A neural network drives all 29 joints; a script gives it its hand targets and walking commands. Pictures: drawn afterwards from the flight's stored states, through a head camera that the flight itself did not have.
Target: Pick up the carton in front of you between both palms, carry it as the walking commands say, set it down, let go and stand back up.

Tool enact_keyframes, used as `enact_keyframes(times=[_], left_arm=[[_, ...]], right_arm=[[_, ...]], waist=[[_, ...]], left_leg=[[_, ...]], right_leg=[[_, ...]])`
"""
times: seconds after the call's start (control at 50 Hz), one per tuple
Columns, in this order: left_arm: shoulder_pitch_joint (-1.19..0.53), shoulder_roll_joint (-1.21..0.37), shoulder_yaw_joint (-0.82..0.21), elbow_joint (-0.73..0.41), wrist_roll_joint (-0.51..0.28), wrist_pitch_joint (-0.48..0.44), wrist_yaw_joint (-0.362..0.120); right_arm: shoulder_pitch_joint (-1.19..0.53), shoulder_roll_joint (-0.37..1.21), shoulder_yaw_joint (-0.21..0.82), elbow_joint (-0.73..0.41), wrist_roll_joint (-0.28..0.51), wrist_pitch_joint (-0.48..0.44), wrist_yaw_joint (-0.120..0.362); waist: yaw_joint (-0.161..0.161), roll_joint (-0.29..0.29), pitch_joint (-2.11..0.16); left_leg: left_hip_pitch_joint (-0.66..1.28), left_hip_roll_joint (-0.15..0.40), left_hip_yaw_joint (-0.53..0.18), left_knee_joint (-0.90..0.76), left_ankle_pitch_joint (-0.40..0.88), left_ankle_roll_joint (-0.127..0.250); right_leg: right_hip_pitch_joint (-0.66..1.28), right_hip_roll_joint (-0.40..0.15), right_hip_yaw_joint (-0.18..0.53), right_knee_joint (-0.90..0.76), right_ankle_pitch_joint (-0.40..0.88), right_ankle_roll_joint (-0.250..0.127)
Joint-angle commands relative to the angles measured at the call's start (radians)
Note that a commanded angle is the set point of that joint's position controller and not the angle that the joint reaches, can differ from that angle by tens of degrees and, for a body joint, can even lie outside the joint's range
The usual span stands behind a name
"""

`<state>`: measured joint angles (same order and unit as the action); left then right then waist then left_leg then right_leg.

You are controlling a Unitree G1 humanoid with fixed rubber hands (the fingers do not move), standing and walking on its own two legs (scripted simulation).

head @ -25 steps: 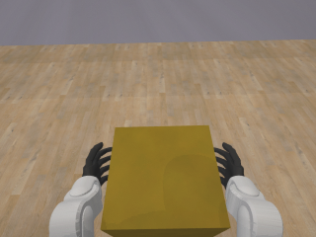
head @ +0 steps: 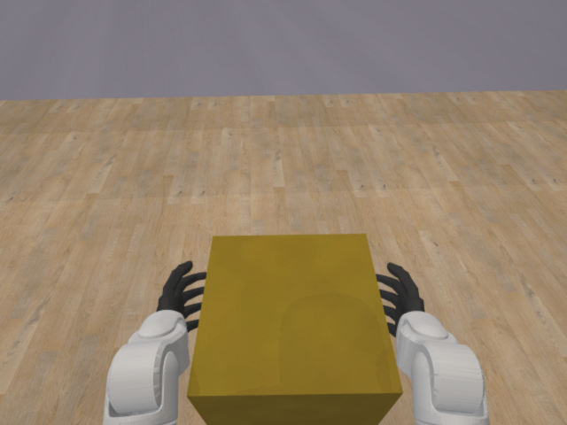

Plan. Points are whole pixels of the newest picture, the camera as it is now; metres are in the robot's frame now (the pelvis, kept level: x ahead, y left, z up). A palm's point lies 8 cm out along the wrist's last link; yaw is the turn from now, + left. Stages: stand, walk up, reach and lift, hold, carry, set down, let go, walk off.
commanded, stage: carry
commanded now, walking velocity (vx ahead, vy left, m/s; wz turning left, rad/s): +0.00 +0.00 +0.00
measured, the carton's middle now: (290, 344) +0.24 +0.00 +0.00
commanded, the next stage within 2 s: hold in 0.78 s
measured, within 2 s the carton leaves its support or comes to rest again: neither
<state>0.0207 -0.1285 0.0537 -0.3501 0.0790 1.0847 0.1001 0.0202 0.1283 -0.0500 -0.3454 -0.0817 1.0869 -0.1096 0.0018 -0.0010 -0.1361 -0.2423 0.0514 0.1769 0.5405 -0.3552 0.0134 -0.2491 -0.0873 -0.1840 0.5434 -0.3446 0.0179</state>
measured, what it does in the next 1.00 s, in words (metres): shifts its weight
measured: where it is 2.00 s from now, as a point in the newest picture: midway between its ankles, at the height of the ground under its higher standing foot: outside the picture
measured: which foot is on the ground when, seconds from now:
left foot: down 0.00-1.00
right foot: down 0.00-1.00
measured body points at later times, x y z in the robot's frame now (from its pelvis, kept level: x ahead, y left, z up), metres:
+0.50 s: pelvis -0.04 +0.00 +0.00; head -0.05 +0.00 +0.45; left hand +0.26 +0.15 +0.03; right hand +0.26 -0.16 +0.02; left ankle -0.05 +0.10 -0.73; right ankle -0.04 -0.12 -0.73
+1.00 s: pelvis -0.06 -0.01 +0.01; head -0.07 -0.01 +0.46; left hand +0.23 +0.16 +0.04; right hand +0.24 -0.14 +0.04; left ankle -0.05 +0.11 -0.73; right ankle -0.05 -0.14 -0.73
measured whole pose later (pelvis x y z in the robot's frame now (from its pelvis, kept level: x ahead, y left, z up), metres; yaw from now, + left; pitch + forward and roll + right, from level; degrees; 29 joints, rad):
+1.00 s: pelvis -0.06 -0.01 +0.01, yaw +3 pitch -5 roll +0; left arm -0.19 -0.14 0.16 0.16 0.24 0.72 0.02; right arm -0.20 0.14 -0.17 0.17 -0.24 0.72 -0.02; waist 0.00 -0.01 0.05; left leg -0.09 0.00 0.02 0.36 -0.18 0.01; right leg -0.07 -0.01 0.04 0.37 -0.21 0.02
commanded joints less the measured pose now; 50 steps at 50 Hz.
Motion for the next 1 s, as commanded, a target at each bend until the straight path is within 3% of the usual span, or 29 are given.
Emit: enact_keyframes(times=[0.0,0.16,0.4,0.48,0.56,0.76,0.78,0.8,0.82,0.88,0.9,0.92,0.98], left_arm=[[-0.374,-0.602,-0.539,-0.042,-0.173,-0.070,-0.101],[-0.436,-0.586,-0.445,0.159,-0.093,-0.183,-0.143],[-0.631,-0.741,-0.385,0.483,-0.050,-0.446,-0.254],[-0.677,-0.825,-0.439,0.470,-0.075,-0.467,-0.279],[-0.654,-0.874,-0.480,0.422,-0.096,-0.427,-0.285],[-0.641,-0.874,-0.443,0.444,-0.084,-0.388,-0.292],[-0.522,-0.897,-0.430,0.418,-0.081,-0.381,-0.293],[-0.565,-0.866,-0.427,0.379,-0.085,-0.396,-0.287],[-0.533,-0.865,-0.397,0.391,-0.050,-0.395,-0.279],[-0.561,-0.855,-0.392,0.420,-0.047,-0.408,-0.273],[-0.577,-0.858,-0.385,0.445,-0.042,-0.409,-0.276],[-0.606,-0.870,-0.392,0.447,-0.046,-0.411,-0.281],[-0.654,-0.881,-0.413,0.455,-0.063,-0.408,-0.297]], right_arm=[[-0.374,0.591,0.522,-0.047,0.162,-0.075,0.113],[-0.452,0.569,0.423,0.158,0.094,-0.190,0.159],[-0.655,0.728,0.388,0.462,0.062,-0.449,0.265],[-0.698,0.811,0.435,0.455,0.085,-0.469,0.292],[-0.676,0.860,0.474,0.410,0.106,-0.431,0.299],[-0.660,0.863,0.435,0.429,0.091,-0.390,0.305],[-0.535,0.898,0.420,0.412,0.091,-0.383,0.312],[-0.583,0.858,0.426,0.337,0.099,-0.400,0.306],[-0.585,0.844,0.413,0.365,0.075,-0.400,0.305],[-0.637,0.842,0.418,0.370,0.087,-0.411,0.310],[-0.662,0.843,0.418,0.388,0.089,-0.413,0.313],[-0.676,0.853,0.413,0.409,0.084,-0.415,0.316],[-0.661,0.872,0.374,0.466,0.060,-0.418,0.321]], waist=[[-0.001,0.007,-0.180],[-0.002,0.006,-0.138],[-0.004,-0.001,-0.166],[-0.003,0.002,-0.191],[-0.004,0.005,-0.207],[-0.003,0.004,-0.179],[-0.002,0.015,-0.089],[-0.014,0.028,-0.163],[0.015,0.039,-0.138],[0.012,-0.007,-0.143],[0.013,0.017,-0.129],[0.010,0.008,-0.114],[-0.014,0.002,-0.118]], left_leg=[[0.091,0.119,-0.092,-0.037,0.606,0.000],[0.067,0.120,-0.096,-0.079,0.475,0.004],[0.062,0.113,-0.106,-0.108,0.324,0.008],[0.069,0.113,-0.106,-0.107,0.324,0.009],[0.073,0.116,-0.106,-0.102,0.340,0.008],[0.043,0.116,-0.108,-0.099,0.342,0.007],[0.200,-0.129,-0.266,-0.143,0.672,0.010],[0.275,-0.108,-0.282,-0.135,0.753,-0.001],[0.288,-0.110,-0.287,-0.150,0.721,-0.007],[0.368,-0.124,-0.275,-0.165,0.651,-0.007],[0.345,-0.126,-0.267,-0.189,0.528,-0.006],[0.334,-0.127,-0.267,-0.193,0.488,-0.007],[0.359,-0.127,-0.268,-0.182,0.487,-0.016]], right_leg=[[0.098,-0.086,0.084,-0.027,0.492,-0.011],[0.082,-0.089,0.092,-0.068,0.387,-0.012],[0.082,-0.087,0.100,-0.103,0.295,-0.026],[0.087,-0.085,0.098,-0.097,0.291,-0.027],[0.083,-0.087,0.097,-0.090,0.301,-0.026],[0.061,-0.087,0.100,-0.088,0.319,-0.022],[0.214,0.183,0.252,-0.145,0.594,-0.040],[0.237,0.180,0.278,-0.151,0.644,-0.036],[0.236,0.172,0.279,-0.152,0.652,-0.039],[0.204,0.187,0.275,-0.189,0.554,-0.018],[0.205,0.186,0.272,-0.196,0.455,-0.019],[0.186,0.191,0.267,-0.199,0.403,-0.021],[0.152,0.193,0.273,-0.207,0.372,-0.026]])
